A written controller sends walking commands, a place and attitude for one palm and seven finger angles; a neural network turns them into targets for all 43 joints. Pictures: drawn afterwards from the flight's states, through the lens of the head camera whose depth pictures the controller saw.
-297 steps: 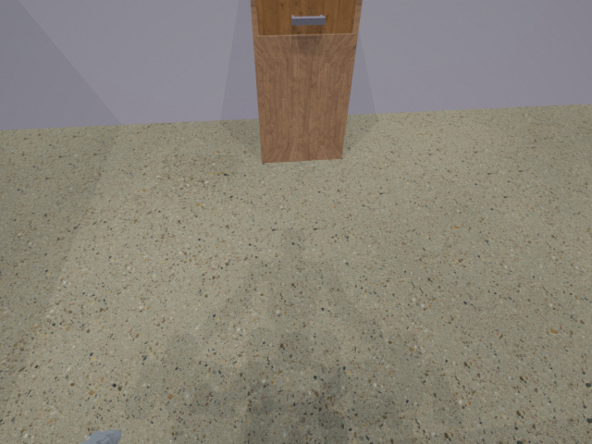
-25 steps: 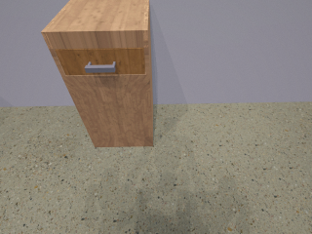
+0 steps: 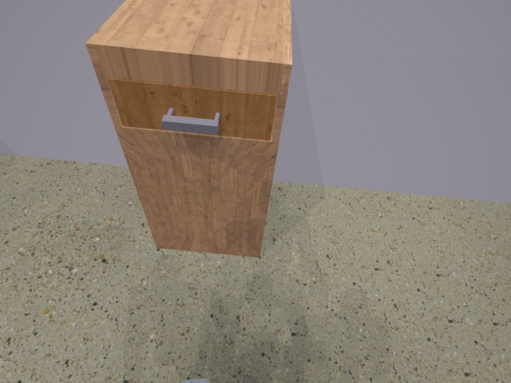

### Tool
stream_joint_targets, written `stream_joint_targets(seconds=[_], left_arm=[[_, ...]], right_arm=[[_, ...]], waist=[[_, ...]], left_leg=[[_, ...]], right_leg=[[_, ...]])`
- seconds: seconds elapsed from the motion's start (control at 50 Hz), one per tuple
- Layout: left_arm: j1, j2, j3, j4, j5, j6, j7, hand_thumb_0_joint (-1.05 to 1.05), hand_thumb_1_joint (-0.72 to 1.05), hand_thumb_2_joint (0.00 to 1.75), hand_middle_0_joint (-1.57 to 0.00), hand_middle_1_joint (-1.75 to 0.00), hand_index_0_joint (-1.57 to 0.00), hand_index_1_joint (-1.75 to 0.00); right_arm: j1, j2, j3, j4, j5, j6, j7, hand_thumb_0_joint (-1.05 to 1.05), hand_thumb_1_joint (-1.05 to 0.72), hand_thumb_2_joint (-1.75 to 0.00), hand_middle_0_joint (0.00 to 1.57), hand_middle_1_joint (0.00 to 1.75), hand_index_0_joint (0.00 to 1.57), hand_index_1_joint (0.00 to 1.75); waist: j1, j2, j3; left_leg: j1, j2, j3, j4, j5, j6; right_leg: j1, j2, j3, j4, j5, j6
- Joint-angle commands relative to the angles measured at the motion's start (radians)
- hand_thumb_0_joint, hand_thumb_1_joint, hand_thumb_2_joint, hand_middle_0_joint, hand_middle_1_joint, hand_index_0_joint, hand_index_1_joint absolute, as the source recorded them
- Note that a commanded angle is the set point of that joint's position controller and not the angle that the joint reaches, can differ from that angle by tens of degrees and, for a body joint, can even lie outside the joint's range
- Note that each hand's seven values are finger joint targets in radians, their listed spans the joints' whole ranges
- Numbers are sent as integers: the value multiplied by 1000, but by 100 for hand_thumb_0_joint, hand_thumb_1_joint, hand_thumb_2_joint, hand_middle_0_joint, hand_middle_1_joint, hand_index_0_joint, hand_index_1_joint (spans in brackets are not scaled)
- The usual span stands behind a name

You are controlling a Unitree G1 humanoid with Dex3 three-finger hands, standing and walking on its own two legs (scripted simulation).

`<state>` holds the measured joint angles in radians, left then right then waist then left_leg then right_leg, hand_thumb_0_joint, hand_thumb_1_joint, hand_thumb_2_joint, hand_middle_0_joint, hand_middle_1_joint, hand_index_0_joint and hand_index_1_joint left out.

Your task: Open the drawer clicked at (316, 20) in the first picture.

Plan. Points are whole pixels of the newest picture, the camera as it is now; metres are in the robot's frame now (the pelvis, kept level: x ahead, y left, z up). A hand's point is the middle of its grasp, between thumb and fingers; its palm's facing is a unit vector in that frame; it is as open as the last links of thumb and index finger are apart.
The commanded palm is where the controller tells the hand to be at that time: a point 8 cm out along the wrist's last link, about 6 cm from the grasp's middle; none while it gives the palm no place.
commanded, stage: take the last steps up to it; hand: left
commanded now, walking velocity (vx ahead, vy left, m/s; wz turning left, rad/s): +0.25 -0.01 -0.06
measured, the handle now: (192, 119) +0.68 +0.23 -0.01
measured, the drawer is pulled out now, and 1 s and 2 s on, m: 0.00 0.00 0.00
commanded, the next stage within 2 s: come to a stop and stand still in 0.28 s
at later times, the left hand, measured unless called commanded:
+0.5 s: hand (191, 300) +0.29 +0.15 -0.16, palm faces -0.10 -0.97 -0.20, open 7.4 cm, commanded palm none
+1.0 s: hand (130, 338) +0.21 +0.25 -0.16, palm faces +0.02 -0.97 -0.23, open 7.4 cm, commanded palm none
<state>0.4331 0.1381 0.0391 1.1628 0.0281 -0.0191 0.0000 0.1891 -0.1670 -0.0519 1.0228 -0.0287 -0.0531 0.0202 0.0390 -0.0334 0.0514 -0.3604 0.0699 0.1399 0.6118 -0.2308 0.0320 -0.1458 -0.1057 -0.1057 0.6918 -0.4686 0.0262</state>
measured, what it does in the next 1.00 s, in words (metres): walks ahead: right foot, then left foot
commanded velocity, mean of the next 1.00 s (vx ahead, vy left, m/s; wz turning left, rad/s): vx -0.03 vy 0.02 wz -0.01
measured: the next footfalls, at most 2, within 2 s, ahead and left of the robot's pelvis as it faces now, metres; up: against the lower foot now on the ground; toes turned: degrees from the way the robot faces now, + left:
right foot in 0.46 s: +0.26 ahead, -0.12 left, +0.00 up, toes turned -11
left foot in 0.86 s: +0.20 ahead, +0.14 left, +0.00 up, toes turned -4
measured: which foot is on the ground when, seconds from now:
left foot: down 0.00-0.50, up 0.52-0.84, down 0.86-1.00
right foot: up 0.00-0.44, down 0.46-0.86, up 0.88-1.00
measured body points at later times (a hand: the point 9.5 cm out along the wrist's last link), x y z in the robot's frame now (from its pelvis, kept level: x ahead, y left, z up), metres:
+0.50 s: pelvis +0.16 -0.01 +0.00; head +0.19 -0.03 +0.45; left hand +0.29 +0.20 -0.14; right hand +0.06 -0.19 -0.16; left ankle +0.06 +0.10 -0.72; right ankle +0.22 -0.11 -0.73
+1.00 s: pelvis +0.15 +0.04 +0.01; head +0.17 +0.06 +0.46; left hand +0.21 +0.30 -0.15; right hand +0.22 -0.20 -0.12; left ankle +0.16 +0.15 -0.73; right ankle +0.15 -0.09 -0.68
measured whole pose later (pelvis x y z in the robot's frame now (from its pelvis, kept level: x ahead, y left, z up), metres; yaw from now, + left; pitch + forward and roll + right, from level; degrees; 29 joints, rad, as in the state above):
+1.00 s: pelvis +0.15 +0.04 +0.01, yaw -3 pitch +0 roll +0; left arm 0.20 0.25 0.06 1.02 0.03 0.06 0.02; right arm 0.17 -0.17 -0.02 0.98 -0.03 0.03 -0.02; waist 0.03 -0.05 0.04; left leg -0.23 0.01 0.05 0.49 -0.26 0.02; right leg -0.43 -0.03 0.00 0.91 -0.41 0.02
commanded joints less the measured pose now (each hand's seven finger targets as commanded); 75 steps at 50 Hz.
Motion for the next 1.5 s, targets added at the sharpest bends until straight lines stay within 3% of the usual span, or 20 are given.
stream_joint_targets(seconds=[0.0, 0.08, 0.22, 0.38, 0.42, 0.44, 0.46, 0.48, 0.54, 0.62, 0.78, 0.82, 0.84, 0.86, 0.92, 1.06, 1.12, 1.16, 1.2, 1.48], left_arm=[[-129, 72, 21, -128, -6, -27, 1, 0, 90, 90, -20, -30, -20, -30], [-71, 39, 18, -89, 4, -7, -7, 0, 90, 90, -20, -30, -20, -30], [-194, 60, 17, -140, -1, 16, -4, 0, 90, 90, -20, -30, -20, -30], [-313, 50, 4, -192, -4, 0, -2, 0, 90, 90, -20, -30, -20, -30], [-155, 83, 7, -139, -6, -18, 12, 0, 90, 90, -20, -30, -20, -30], [-70, 156, 17, -109, -6, -27, 30, 0, 90, 90, -20, -30, -20, -30], [-40, 216, 24, -96, -12, -27, 36, 0, 90, 90, -20, -30, -20, -30], [-43, 250, 33, -102, -15, -27, 42, 0, 90, 90, -20, -30, -20, -30], [-182, 205, 32, -144, -10, 5, 61, 0, 90, 90, -20, -30, -20, -30], [-270, 192, 48, -205, -1, 22, 58, 0, 90, 90, -20, -30, -20, -30], [-301, 232, 58, -236, 6, 42, 43, 0, 90, 90, -20, -30, -20, -30], [-274, 185, 43, -240, -11, 55, 34, 0, 90, 90, -20, -30, -20, -30], [-242, 126, 31, -251, -16, 64, 28, 0, 90, 90, -20, -30, -20, -30], [-266, 138, 30, -258, -12, 72, 30, 0, 90, 90, -20, -30, -20, -30], [-200, 152, 35, -197, -5, 72, 21, 0, 90, 90, -20, -30, -20, -30], [-190, 114, -11, -158, -17, 41, 27, 0, 90, 90, -20, -30, -20, -30], [-97, 126, -16, -99, -18, 22, 36, 0, 90, 90, -20, -30, -20, -30], [-113, 160, -21, -86, -19, 8, 41, 0, 90, 90, -20, -30, -20, -30], [-122, 145, -21, -71, -19, 1, 42, 0, 90, 90, -20, -30, -20, -30], [-94, 102, -29, -53, -27, 11, 42, 0, 90, 90, -20, -30, -20, -30]], right_arm=[[238, -170, -30, 24, 4, 3, -39, 0, -90, -90, 20, 30, 20, 30], [159, -78, -5, 15, 8, -29, -47, 0, -90, -90, 20, 30, 20, 30], [219, -82, 0, 52, 10, -27, -51, 0, -90, -90, 20, 30, 20, 30], [276, -83, -1, 99, -3, 0, -54, 0, -90, -90, 20, 30, 20, 30], [255, -70, 9, 104, 12, -1, -57, 0, -90, -90, 20, 30, 20, 30], [270, -42, 12, 99, 25, -3, -54, 0, -90, -90, 20, 30, 20, 30], [298, -26, 9, 95, 35, 8, -54, 0, -90, -90, 20, 30, 20, 30], [284, -21, 2, 86, 43, 30, -58, 0, -90, -90, 20, 30, 20, 30], [177, -32, -10, 60, 37, 70, -61, 0, -90, -90, 20, 30, 20, 30], [174, -28, -22, 34, 22, 112, -46, 0, -90, -90, 20, 30, 20, 30], [162, -60, -12, -31, 18, 84, -34, 0, -90, -90, 20, 30, 20, 30], [174, -122, -15, -36, 12, 69, -31, 0, -90, -90, 20, 30, 20, 30], [117, -204, -27, -74, 2, 66, -29, 0, -90, -90, 20, 30, 20, 30], [36, -232, -25, -108, -3, 71, -35, 0, -90, -90, 20, 30, 20, 30], [-75, -170, -1, -113, -1, 66, -53, 0, -90, -90, 20, 30, 20, 30], [59, -159, 2, -28, 16, 51, -57, 0, -90, -90, 20, 30, 20, 30], [70, -134, 6, 2, 29, 45, -54, 0, -90, -90, 20, 30, 20, 30], [68, -96, 16, 9, 37, 40, -46, 0, -90, -90, 20, 30, 20, 30], [71, -86, 19, 31, 26, 47, -47, 0, -90, -90, 20, 30, 20, 30], [153, -52, 46, 117, 18, 56, -51, 0, -90, -90, 20, 30, 20, 30]], waist=[[-114, 209, 13], [-36, 117, 2], [-36, 117, 27], [-70, 123, 54], [8, 68, -47], [20, -28, -140], [0, -52, -182], [8, -145, -248], [-8, -52, -130], [-43, -89, -98], [-63, -160, -141], [-72, 37, -106], [-53, 315, -42], [-54, 332, 10], [4, 225, 28], [-55, 168, -74], [-28, 96, -107], [-58, 20, -75], [-59, -116, -74], [-45, 34, 78]], left_leg=[[284, 334, -458, -438, -253, 131], [200, 232, -197, -435, 140, 104], [295, 219, -115, -417, 403, 121], [310, 209, -83, -271, 539, 106], [268, 134, -39, -93, 622, 31], [110, 79, -17, 17, 426, -22], [36, -13, -2, 137, -122, -60], [37, -34, -43, 299, -406, -68], [-30, -21, -159, 458, -375, -62], [-11, -42, -142, 470, -261, -84], [152, -51, -81, -21, -86, -75], [265, 30, -171, -249, 6, -47], [138, 238, -414, -383, 5, 19], [-43, 298, -485, -455, -62, 99], [-9, 174, -308, -410, -20, 97], [327, 173, -262, -315, 417, 127], [278, 110, -224, -228, 383, 57], [232, 40, -175, -234, 238, -11], [265, 29, -156, -228, 215, -22], [195, 22, -153, -289, 46, -27]], right_leg=[[-513, -11, 73, 534, 22, -55], [-398, -35, 67, 443, 176, -16], [-444, -26, 51, 263, 251, 10], [-266, 43, -19, -69, 215, -34], [-6, 41, -4, -262, 530, -35], [214, -100, 157, -200, 1001, -77], [290, -274, 248, -178, 1414, -180], [269, -342, 293, -196, 1548, -270], [93, -306, 238, -257, 1244, -268], [-83, -238, 156, -320, 944, -216], [-108, -163, 165, -280, 514, -154], [-250, -66, 110, -148, 229, -75], [-316, 48, 30, 6, -11, -15], [-265, 70, 89, 144, -67, -11], [-263, 78, 143, 318, 45, -17], [-198, 52, 84, -52, 24, 9], [-11, 34, 101, -364, 298, 1], [-5, -60, 182, -352, 498, -44], [-37, -43, 183, -336, 526, -57], [-116, -6, 191, -430, 164, -60]])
